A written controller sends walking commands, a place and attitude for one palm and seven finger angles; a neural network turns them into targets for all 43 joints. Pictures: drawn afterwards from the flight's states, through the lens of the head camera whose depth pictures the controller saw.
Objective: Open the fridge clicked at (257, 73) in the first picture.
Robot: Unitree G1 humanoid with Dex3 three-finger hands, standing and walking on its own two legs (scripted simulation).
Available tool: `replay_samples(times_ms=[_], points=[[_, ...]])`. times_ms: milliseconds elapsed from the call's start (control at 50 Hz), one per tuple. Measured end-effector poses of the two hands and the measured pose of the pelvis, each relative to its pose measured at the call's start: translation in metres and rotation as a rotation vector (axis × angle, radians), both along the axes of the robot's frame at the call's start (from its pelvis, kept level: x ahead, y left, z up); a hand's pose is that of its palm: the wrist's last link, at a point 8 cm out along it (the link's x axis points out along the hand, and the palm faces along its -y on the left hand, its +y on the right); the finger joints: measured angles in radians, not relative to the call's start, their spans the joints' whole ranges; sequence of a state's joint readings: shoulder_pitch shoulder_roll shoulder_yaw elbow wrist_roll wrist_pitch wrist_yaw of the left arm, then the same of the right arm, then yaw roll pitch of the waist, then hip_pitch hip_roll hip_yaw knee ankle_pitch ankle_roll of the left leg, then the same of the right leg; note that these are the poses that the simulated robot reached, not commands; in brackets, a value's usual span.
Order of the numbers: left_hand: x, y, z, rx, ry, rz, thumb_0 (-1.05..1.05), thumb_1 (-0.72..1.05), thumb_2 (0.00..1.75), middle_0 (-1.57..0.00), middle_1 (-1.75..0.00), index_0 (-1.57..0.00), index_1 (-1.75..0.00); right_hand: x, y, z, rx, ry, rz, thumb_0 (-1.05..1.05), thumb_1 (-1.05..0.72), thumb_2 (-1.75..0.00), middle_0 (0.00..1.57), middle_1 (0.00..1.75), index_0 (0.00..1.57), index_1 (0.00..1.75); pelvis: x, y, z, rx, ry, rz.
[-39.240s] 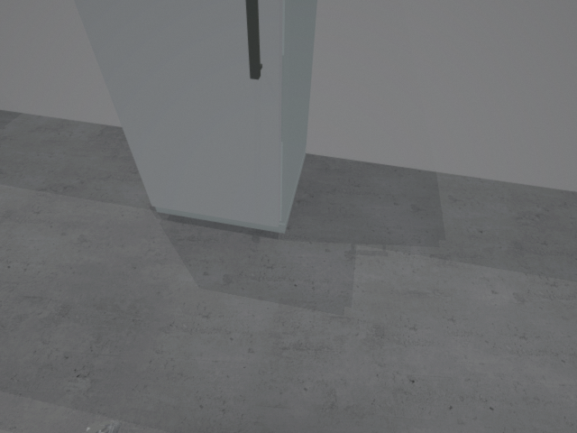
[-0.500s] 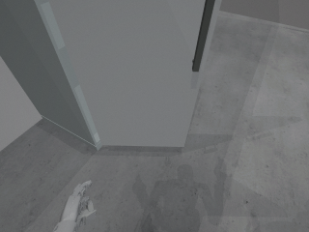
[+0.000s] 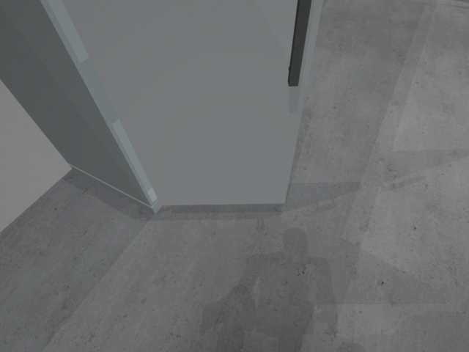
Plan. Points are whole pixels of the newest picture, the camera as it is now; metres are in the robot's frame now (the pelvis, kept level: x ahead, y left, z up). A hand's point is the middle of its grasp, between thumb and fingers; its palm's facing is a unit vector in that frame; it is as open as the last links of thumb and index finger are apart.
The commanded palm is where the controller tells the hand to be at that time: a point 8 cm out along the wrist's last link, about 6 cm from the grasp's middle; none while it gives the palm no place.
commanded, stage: let the arm hang, fingers relaxed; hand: right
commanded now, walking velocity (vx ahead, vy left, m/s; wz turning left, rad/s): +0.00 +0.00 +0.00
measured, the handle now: (299, 19) +0.76 -0.10 +0.17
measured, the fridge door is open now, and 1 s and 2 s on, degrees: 61 61 61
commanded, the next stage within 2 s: look to check the result in 0.72 s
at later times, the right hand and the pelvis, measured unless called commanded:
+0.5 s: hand out of the picture +0.06 -0.19 -0.17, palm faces -0.06 +0.98 -0.21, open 7.3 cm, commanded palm none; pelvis +0.02 -0.01 +0.01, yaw +2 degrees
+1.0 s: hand out of the picture +0.06 -0.18 -0.17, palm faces -0.07 +0.98 -0.20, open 7.4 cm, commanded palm none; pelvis +0.04 -0.01 +0.01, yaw +3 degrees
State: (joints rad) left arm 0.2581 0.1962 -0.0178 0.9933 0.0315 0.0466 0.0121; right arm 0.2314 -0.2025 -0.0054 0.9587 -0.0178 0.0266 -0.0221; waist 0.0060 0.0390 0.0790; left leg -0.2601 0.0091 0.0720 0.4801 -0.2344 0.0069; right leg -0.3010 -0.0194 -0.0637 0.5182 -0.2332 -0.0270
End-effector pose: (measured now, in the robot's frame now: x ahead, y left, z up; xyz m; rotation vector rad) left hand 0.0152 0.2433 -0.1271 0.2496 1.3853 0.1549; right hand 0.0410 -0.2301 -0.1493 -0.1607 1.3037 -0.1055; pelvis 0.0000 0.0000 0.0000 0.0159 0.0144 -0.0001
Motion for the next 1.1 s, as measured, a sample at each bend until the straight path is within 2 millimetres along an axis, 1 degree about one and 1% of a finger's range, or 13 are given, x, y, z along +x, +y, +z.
replay_samples(times_ms=[40, 80, 140, 180, 260, 340, 420, 480, 620, 740, 1100], points=[[-0.016, -0.003, -0.002, -0.007, 0.052, 0.026, 0.01, 0.91, 0.9, -0.2, -0.3, -0.2, -0.3, -0.015, -0.007, 0.001, -0.013, 0.054, 0.0, -0.02, -1.0, -0.9, 0.21, 0.3, 0.21, 0.3, 0.001, -0.001, 0.001, 0.002, -0.001, 0.002], [-0.027, -0.008, -0.004, -0.017, 0.083, 0.05, 0.01, 0.91, 0.9, -0.2, -0.3, -0.2, -0.3, -0.027, -0.012, 0.004, -0.029, 0.101, 0.001, -0.02, -0.98, -0.9, 0.2, 0.3, 0.2, 0.3, 0.002, -0.003, 0.003, 0.002, -0.001, 0.006], [-0.036, -0.016, -0.007, -0.038, 0.103, 0.076, 0.01, 0.91, 0.9, -0.2, -0.3, -0.2, -0.3, -0.037, -0.019, 0.009, -0.049, 0.152, 0.005, -0.01, -0.95, -0.9, 0.2, 0.3, 0.2, 0.3, 0.004, -0.006, 0.004, 0.0, -0.001, 0.014], [-0.037, -0.022, -0.01, -0.053, 0.104, 0.086, 0.01, 0.91, 0.9, -0.2, -0.3, -0.2, -0.3, -0.04, -0.021, 0.011, -0.058, 0.169, 0.007, 0.0, -0.94, -0.9, 0.2, 0.3, 0.2, 0.3, 0.005, -0.007, 0.004, -0.002, 0.0, 0.019], [-0.03, -0.032, -0.015, -0.082, 0.086, 0.094, 0.01, 0.91, 0.9, -0.2, -0.3, -0.2, -0.3, -0.033, -0.021, 0.014, -0.064, 0.164, 0.011, 0.01, -0.92, -0.9, 0.2, 0.3, 0.2, 0.3, 0.008, -0.01, 0.005, -0.006, -0.001, 0.027], [-0.016, -0.04, -0.018, -0.099, 0.052, 0.094, 0.01, 0.91, 0.9, -0.2, -0.3, -0.2, -0.3, -0.017, -0.015, 0.014, -0.053, 0.125, 0.02, 0.01, -0.91, -0.9, 0.2, 0.3, 0.2, 0.3, 0.012, -0.011, 0.006, -0.009, -0.005, 0.033], [-0.006, -0.036, -0.017, -0.087, 0.029, 0.096, 0.02, 0.93, 0.9, -0.2, -0.3, -0.2, -0.3, 0.002, -0.006, 0.012, -0.032, 0.076, 0.031, 0.01, -0.91, -0.9, 0.2, 0.3, 0.2, 0.3, 0.016, -0.012, 0.006, -0.011, -0.01, 0.038], [0.0, -0.032, -0.015, -0.077, 0.009, 0.099, 0.02, 0.93, 0.9, -0.2, -0.3, -0.2, -0.3, 0.013, -0.006, 0.011, -0.037, 0.055, 0.036, 0.01, -0.93, -0.9, 0.2, 0.3, 0.2, 0.3, 0.019, -0.012, 0.006, -0.012, -0.013, 0.042], [0.011, -0.028, -0.012, -0.066, -0.011, 0.101, 0.01, 0.92, 0.9, -0.2, -0.3, -0.2, -0.3, 0.029, -0.006, 0.012, -0.032, 0.027, 0.048, 0.01, -0.93, -0.9, 0.2, 0.3, 0.2, 0.3, 0.025, -0.011, 0.007, -0.012, -0.016, 0.045], [0.013, -0.028, -0.012, -0.067, -0.003, 0.103, 0.01, 0.92, 0.9, -0.2, -0.3, -0.2, -0.3, 0.031, -0.006, 0.012, -0.031, 0.036, 0.046, 0.01, -0.92, -0.9, 0.2, 0.3, 0.2, 0.3, 0.029, -0.01, 0.008, -0.012, -0.017, 0.047], [0.006, -0.036, -0.012, -0.077, 0.044, 0.124, 0.0, 0.91, 0.9, -0.2, -0.3, -0.2, -0.3, 0.016, -0.002, 0.009, -0.019, 0.108, 0.037, 0.01, -0.92, -0.9, 0.2, 0.3, 0.2, 0.3, 0.039, -0.011, 0.008, -0.011, -0.019, 0.054]])
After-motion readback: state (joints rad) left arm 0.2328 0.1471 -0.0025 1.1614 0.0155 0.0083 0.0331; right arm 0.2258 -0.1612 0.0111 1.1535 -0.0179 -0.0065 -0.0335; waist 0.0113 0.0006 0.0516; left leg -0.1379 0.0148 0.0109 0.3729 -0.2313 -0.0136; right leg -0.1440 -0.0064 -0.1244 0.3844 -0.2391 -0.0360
